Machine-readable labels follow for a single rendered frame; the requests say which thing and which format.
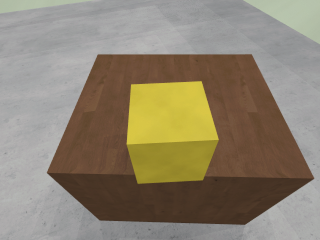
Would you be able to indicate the pedestal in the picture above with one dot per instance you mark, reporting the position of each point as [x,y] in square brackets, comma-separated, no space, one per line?
[255,165]

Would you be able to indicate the carton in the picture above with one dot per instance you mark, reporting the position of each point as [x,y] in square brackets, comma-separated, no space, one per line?
[171,135]

